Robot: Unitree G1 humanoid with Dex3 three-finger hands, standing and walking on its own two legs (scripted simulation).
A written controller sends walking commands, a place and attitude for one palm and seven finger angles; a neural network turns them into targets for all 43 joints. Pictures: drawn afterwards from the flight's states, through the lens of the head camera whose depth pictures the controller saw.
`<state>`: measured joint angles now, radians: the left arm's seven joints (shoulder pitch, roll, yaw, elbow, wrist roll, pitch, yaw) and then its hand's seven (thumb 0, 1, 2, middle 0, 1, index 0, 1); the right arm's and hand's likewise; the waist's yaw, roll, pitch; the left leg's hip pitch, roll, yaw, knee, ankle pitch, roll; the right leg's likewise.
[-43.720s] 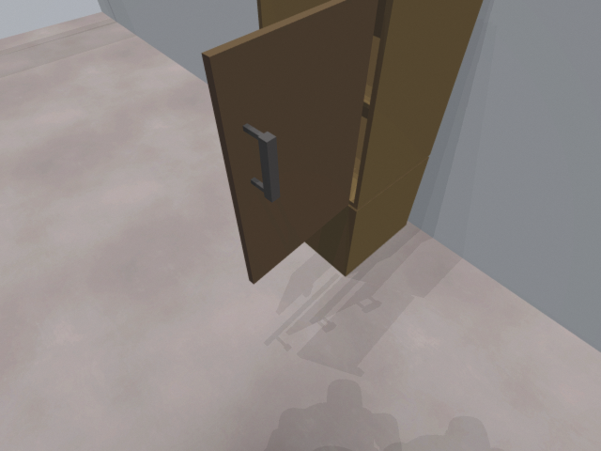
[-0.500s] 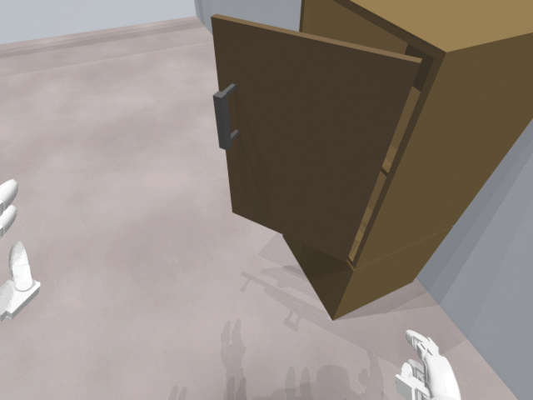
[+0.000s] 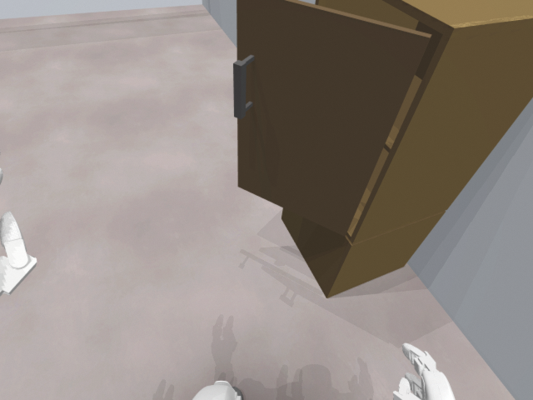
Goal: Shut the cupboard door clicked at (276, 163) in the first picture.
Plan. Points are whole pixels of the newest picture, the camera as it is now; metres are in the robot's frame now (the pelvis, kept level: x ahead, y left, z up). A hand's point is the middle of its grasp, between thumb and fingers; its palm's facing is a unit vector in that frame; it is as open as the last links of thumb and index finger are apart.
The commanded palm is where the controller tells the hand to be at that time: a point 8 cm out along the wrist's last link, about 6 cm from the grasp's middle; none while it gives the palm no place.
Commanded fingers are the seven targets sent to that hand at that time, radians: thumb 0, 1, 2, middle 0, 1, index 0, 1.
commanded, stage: step back with the hand held close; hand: left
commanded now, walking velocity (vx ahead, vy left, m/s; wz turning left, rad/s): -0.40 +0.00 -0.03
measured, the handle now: (244, 87) +0.77 +0.09 +0.07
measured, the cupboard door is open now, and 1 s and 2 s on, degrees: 37 37 37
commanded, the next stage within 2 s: stop stepping back and stand still in 0.12 s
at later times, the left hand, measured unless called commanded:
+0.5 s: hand out of the picture +0.12 +0.31 +0.19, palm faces +0.44 -0.81 -0.39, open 7.4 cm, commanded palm +0.06 +0.33 +0.19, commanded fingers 0.00 0.90 0.90 -0.20 -0.30 -0.20 -0.30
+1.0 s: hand out of the picture +0.05 +0.35 +0.19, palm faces +0.39 -0.82 -0.43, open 7.4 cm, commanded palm +0.01 +0.39 +0.19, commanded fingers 0.00 0.90 0.90 -0.20 -0.30 -0.20 -0.30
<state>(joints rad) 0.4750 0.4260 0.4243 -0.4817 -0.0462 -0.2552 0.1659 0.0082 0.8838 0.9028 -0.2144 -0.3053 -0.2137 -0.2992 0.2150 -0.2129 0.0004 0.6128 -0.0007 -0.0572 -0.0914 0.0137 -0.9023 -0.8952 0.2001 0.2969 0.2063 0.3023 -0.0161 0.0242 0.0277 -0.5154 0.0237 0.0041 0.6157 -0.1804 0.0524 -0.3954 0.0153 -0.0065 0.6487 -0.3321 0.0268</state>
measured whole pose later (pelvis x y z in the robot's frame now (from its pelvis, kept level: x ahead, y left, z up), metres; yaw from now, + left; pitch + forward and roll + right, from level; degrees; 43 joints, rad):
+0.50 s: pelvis -0.09 +0.04 +0.02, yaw -1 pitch +1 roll -4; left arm 0.53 0.43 0.44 -0.51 -0.06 -0.19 0.16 0.01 0.89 0.90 -0.21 -0.30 -0.21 -0.30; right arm 0.23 -0.16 0.03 0.58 0.00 -0.10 -0.07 0.01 -0.90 -0.90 0.20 0.30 0.21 0.30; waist -0.01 -0.02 -0.04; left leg -0.41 0.02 0.04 0.44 -0.14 0.05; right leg -0.21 0.07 -0.03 0.53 -0.40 -0.01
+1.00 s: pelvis -0.15 +0.09 +0.01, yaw -3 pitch -2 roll -2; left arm 0.58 0.46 0.45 -0.58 -0.07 -0.18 0.15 0.01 0.89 0.90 -0.21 -0.30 -0.21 -0.30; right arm 0.26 -0.18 0.01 0.63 -0.01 -0.05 -0.04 0.01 -0.90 -0.90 0.20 0.30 0.21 0.30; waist 0.01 -0.04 -0.01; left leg -0.52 -0.02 0.08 0.85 -0.34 -0.04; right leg -0.21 0.04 -0.03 0.53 -0.29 -0.07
